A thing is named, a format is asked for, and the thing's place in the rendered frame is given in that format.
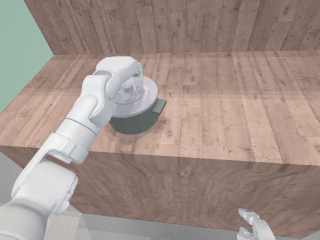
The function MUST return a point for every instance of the robot left upper arm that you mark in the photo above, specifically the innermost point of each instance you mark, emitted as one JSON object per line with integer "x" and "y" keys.
{"x": 46, "y": 191}

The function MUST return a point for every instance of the lid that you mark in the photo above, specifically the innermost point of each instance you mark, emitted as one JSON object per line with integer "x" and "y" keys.
{"x": 139, "y": 101}

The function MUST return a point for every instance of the robot left forearm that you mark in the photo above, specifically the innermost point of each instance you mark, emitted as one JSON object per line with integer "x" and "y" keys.
{"x": 91, "y": 111}

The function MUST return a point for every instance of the right robot hand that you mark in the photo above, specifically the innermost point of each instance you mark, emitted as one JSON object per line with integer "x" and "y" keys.
{"x": 261, "y": 230}

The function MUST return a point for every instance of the knob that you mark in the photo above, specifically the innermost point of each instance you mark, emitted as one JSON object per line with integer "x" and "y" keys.
{"x": 128, "y": 86}

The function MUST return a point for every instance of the left robot hand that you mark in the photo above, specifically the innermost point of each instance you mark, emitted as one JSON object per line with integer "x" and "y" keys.
{"x": 125, "y": 67}

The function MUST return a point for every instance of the table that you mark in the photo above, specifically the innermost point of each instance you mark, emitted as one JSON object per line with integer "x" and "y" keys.
{"x": 240, "y": 129}

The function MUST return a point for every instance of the pot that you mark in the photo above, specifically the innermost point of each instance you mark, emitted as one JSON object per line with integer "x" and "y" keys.
{"x": 141, "y": 122}

